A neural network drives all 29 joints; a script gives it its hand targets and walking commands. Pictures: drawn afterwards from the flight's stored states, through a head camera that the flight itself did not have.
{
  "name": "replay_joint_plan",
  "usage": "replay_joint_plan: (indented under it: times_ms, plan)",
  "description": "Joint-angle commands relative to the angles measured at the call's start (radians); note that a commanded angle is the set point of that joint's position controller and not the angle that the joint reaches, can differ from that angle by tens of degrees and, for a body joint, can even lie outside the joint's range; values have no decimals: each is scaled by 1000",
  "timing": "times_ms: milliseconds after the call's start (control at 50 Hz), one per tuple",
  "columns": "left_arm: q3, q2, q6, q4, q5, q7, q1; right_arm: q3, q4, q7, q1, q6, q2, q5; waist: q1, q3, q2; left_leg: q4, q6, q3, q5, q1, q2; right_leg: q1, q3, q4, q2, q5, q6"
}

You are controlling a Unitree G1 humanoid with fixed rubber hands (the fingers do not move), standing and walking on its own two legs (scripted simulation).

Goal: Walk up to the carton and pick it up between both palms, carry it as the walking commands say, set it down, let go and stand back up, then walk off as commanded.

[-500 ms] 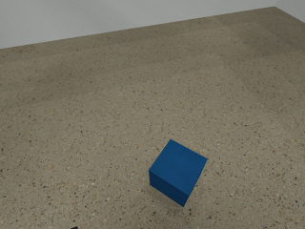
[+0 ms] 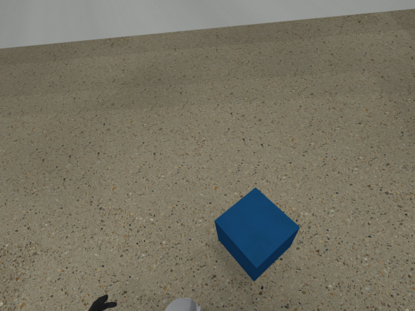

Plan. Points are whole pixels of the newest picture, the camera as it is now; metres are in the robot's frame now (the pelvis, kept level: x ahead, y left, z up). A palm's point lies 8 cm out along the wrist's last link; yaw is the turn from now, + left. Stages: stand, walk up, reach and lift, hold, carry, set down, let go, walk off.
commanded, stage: walk off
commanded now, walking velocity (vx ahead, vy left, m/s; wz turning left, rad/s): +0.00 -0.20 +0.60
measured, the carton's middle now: (254, 234) +0.50 -0.11 -0.65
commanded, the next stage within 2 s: none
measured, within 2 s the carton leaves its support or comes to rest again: neither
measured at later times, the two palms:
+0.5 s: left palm out of the picture +0.03 +0.21 -0.12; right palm out of the picture +0.09 -0.33 -0.13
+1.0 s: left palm out of the picture -0.06 +0.07 -0.09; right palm (397, 258) +0.25 -0.36 -0.13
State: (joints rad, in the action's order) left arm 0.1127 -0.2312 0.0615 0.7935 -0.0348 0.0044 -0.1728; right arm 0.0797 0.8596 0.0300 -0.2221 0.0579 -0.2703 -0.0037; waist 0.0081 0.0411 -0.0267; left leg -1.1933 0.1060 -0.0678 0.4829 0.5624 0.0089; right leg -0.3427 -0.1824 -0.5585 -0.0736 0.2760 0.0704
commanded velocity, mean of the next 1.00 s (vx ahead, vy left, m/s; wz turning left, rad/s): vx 0.00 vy -0.11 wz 0.34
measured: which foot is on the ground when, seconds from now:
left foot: up 0.00-0.26, down 0.28-0.60, up 0.62-1.00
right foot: down 0.00-0.28, up 0.30-0.58, down 0.60-1.00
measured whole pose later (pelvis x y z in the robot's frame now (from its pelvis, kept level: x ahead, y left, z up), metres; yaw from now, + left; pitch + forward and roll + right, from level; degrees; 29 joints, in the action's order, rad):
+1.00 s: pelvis +0.01 -0.21 +0.00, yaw +31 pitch +2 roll +4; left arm 0.11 -0.23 0.01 0.82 -0.04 -0.01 -0.23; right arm 0.08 0.83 0.00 -0.12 0.07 -0.26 0.00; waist -0.02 0.03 -0.02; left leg -0.98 0.09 -0.05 0.45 0.46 0.02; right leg -0.35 -0.23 -0.56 -0.08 0.25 0.10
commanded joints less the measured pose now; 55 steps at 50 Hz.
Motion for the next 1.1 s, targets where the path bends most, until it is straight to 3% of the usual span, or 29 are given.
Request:
replay_joint_plan:
  times_ms: [0,40,180,200,240,260,280,300,320,340,360,400,460,500,540,560,580,600,620,660,680,760,820,860,900,960,1000,1020,1080]
  plan:
    - [-39,-81,-32,-63,-4,-38,-114,26,-71,-12,-28,9,-79,62,-68,-133,120,3,-11,122,-42,188,-40,409,187,227,-204,-197,103]
    - [-41,-71,-36,-54,-9,-41,-121,15,-77,-18,17,8,-53,62,-68,-107,129,68,-15,148,-23,176,-55,383,140,206,-216,-350,128]
    - [-39,-79,-27,-37,-20,-29,-107,-9,-86,-2,-8,2,-20,47,-52,-169,164,370,-56,227,-43,-99,-60,297,14,125,-228,-341,136]
    - [-39,-71,-24,-39,-20,-26,-77,-7,-69,0,-51,-4,-14,46,-31,-184,130,432,-69,231,-59,-144,-63,287,2,88,-229,-365,134]
    - [-23,-100,-15,-37,-13,-23,-40,4,-40,3,-196,-15,-44,47,58,-184,80,666,-97,195,-217,-370,-102,118,-69,-39,-171,-165,56]
    - [-27,-80,-8,-50,-15,-28,-34,30,-33,3,-244,-17,-130,62,94,-79,-43,836,-142,-46,-211,-444,-217,-119,-87,-189,-106,36,-11]
    - [-33,-55,-2,-106,-28,-23,47,56,-48,8,-266,-13,-261,70,108,16,-311,901,-242,-526,-389,-480,-483,-467,-27,-397,23,379,-75]
    - [-29,-100,8,-154,-40,-5,128,72,-56,29,-296,-2,-286,63,154,-15,-257,974,-345,-676,-329,-340,-507,-385,165,-537,29,361,-92]
    - [-32,-74,5,-146,-27,5,100,65,-75,42,-181,-2,-261,69,67,33,-160,968,-338,-585,-252,-318,-469,-390,220,-614,6,241,-97]
    - [-23,-113,2,-122,-15,11,80,59,-103,43,-83,-8,-237,68,29,4,-35,937,-295,-450,-175,-315,-394,-367,231,-613,-7,121,-107]
    - [-26,-96,-9,-130,-18,10,85,50,-120,37,-46,-15,-198,60,12,9,-14,925,-269,-404,-208,-305,-349,-367,219,-598,-2,90,-109]
    - [-28,-90,-1,-128,-25,14,85,45,-129,30,-42,-29,-196,65,15,13,-69,878,-249,-301,-395,-255,-289,-283,187,-529,17,89,-132]
    - [-35,-54,9,-163,4,24,107,62,-137,12,-89,-31,-221,69,41,-13,-218,849,-249,-337,-435,-257,-262,-226,194,-414,41,186,-144]
    - [-32,-53,5,-162,15,15,81,76,-139,15,-90,-28,-265,69,55,-43,-230,840,-241,-380,-410,-266,-251,-137,173,-265,69,256,-156]
    - [-27,-46,-5,-124,25,16,-45,79,-145,16,-52,-26,-264,63,14,-105,-266,807,-187,-354,-437,-197,-242,53,184,-64,70,190,-128]
    - [-28,-47,-8,-87,20,6,-135,77,-154,14,-17,-28,-246,50,-23,-101,-249,739,-151,-314,-381,-93,-209,215,164,91,63,19,-108]
    - [-7,-110,-14,-52,11,-4,-229,61,-146,16,-33,-38,-181,56,-69,-142,-129,640,-110,-207,-198,64,-122,415,172,142,10,22,-99]
    - [14,-227,-19,-60,10,7,-295,33,-184,18,-23,-35,-62,50,-118,-169,307,372,-56,8,90,179,60,403,438,353,-266,295,-53]
    - [3,-242,-13,-78,-11,10,-204,34,-194,25,52,-22,-65,56,-103,-56,355,161,-45,27,147,175,24,143,483,366,-332,267,22]
    - [-31,-113,-17,-101,-14,-1,-105,48,-165,7,37,-13,-105,61,-42,-64,159,-40,-73,20,53,102,9,88,353,302,-245,69,47]
    - [-33,-114,-21,-116,-15,-9,-56,50,-128,3,-43,-16,-97,65,-2,-94,123,-73,-63,27,7,122,2,159,286,266,-206,-37,43]
    - [-41,-63,-35,-97,-10,-28,-88,39,-75,-12,-87,-2,-55,59,-16,-116,110,-76,-26,114,-34,138,-18,253,172,246,-180,-182,91]
    - [-36,-82,-60,-62,-4,-45,-177,16,-129,-23,41,-2,-14,54,-69,-142,118,62,-20,86,2,149,-30,379,245,192,-249,-425,134]
    - [-31,-110,-72,-40,4,-55,-213,9,-132,-27,45,-8,-6,54,-60,-165,95,100,-24,39,10,102,-15,370,294,200,-299,-480,136]
    - [-36,-103,-87,-44,7,-46,-164,-4,-118,-31,39,2,10,41,-42,-169,83,192,-26,7,-2,32,-17,326,322,233,-327,-411,131]
    - [-41,-97,-96,-19,13,-23,-139,-11,-79,-34,47,26,7,36,-37,-121,132,337,-56,26,-50,-107,4,211,317,297,-254,-175,80]
    - [-32,-114,-90,8,9,-22,-143,-9,-63,-28,48,32,-3,45,-33,-102,142,385,-56,46,-74,-117,-6,213,362,311,-265,-127,66]
    - [-24,-113,-83,15,12,-20,-175,-10,-74,-25,87,30,-12,51,-75,-113,173,404,-51,65,-46,-132,-4,242,379,295,-259,-132,70]
    - [2,-169,-68,37,3,-19,-193,-7,-86,-25,144,27,-42,50,-100,-89,167,381,-31,59,-23,-84,-18,263,462,305,-309,-140,83]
